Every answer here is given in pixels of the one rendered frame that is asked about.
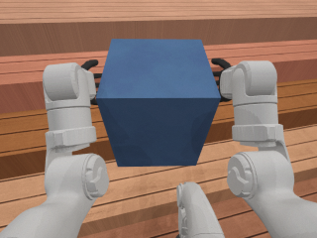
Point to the robot right upper arm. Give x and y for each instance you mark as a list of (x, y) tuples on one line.
[(265, 180)]

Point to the robot right hand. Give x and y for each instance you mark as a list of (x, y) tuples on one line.
[(224, 64)]

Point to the right robot thigh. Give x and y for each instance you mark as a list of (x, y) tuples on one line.
[(200, 216)]

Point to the right robot forearm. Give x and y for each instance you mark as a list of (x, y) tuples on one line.
[(251, 84)]

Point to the robot left hand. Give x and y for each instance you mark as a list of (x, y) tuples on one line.
[(88, 65)]

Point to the carton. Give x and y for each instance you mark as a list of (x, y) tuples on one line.
[(157, 99)]

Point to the left robot forearm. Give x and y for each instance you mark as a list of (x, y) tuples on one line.
[(68, 89)]

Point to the robot left upper arm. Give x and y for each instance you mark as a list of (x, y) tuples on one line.
[(72, 184)]

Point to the right robot shin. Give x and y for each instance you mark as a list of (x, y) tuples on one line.
[(182, 223)]

